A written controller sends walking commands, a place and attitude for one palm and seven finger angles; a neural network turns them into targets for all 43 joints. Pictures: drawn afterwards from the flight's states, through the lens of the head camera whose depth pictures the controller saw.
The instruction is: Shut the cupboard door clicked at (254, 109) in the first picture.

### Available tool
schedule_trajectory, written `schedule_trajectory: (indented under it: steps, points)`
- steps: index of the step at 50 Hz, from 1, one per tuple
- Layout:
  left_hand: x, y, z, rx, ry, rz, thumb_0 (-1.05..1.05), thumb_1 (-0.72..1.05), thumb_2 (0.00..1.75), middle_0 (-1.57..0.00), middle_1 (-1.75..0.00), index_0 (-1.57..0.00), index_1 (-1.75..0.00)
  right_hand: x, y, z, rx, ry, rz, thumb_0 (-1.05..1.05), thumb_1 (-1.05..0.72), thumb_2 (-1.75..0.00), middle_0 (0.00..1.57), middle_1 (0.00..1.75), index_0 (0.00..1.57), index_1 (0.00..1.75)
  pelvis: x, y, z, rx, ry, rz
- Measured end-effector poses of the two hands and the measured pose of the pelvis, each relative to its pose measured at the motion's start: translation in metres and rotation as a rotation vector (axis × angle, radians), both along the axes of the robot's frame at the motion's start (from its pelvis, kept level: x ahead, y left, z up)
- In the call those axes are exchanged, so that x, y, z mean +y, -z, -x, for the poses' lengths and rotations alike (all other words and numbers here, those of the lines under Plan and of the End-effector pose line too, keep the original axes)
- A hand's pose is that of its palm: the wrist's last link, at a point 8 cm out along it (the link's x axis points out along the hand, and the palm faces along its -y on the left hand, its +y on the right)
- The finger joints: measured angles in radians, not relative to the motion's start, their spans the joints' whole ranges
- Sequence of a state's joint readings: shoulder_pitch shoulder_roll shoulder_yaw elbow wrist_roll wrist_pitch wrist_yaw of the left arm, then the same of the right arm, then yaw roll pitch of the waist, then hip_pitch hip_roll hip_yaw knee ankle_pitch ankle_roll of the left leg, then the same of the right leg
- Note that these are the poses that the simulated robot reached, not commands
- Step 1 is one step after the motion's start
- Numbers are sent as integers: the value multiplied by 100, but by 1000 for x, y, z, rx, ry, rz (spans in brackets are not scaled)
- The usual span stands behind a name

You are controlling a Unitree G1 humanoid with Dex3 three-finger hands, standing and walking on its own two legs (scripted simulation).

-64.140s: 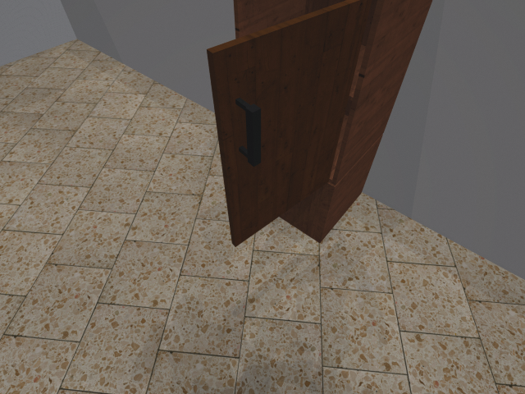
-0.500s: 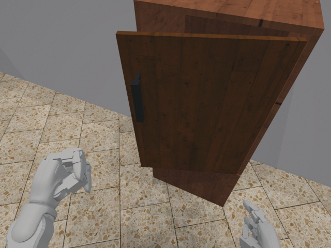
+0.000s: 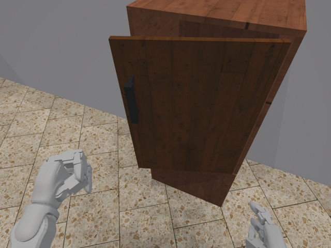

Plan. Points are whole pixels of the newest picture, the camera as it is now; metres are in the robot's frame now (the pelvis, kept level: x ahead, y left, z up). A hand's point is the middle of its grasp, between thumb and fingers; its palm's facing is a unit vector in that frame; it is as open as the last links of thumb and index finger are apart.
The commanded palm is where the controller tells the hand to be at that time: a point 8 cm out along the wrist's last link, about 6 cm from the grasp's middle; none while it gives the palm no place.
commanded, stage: bring the fist close to the handle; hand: left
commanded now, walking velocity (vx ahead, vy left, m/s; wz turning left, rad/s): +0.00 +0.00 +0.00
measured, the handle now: (133, 100) +0.48 +0.14 +0.10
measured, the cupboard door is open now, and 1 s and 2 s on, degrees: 19 19 15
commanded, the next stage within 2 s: push the door shut along its arc in 1.42 s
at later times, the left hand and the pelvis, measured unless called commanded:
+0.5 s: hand (113, 146) +0.31 +0.15 +0.11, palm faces -0.02 -1.00 -0.02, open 3.1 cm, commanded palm +0.29 +0.20 +0.11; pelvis +0.00 +0.01 +0.00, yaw -1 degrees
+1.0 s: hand (139, 122) +0.39 +0.11 +0.11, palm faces -0.02 -1.00 -0.02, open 3.1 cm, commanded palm +0.37 +0.15 +0.11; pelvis +0.01 +0.00 +0.00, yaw -2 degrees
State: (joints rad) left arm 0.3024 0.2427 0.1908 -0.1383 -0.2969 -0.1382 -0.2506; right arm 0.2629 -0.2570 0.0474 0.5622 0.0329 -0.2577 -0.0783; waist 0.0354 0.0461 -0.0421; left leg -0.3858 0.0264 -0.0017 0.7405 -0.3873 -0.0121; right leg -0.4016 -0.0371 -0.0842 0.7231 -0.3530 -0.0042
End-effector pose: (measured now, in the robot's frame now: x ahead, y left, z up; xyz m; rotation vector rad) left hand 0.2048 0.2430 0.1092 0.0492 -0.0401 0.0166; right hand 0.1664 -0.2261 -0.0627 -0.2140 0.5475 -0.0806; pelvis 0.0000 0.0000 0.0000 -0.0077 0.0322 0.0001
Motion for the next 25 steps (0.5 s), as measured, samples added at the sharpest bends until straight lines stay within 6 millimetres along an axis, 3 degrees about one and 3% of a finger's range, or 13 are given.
schedule_trajectory:
  steps: [7,18,25]
  points:
    - [-3,2,-6,0,3,8,2,90,90,-130,-150,-130,-150,5,3,1,3,-11,-4,1,-90,-90,20,30,21,30,1,0,4,-5,-7,1]
    - [-27,1,-64,4,55,23,2,90,90,-130,-150,-130,-150,7,9,12,51,16,-12,1,-90,-90,20,30,21,30,4,-1,4,7,6,-7]
    - [-34,1,-86,12,40,31,2,90,90,-130,-150,-130,-150,3,12,18,95,37,-18,1,-90,-90,20,30,21,30,6,-3,-2,15,19,-12]
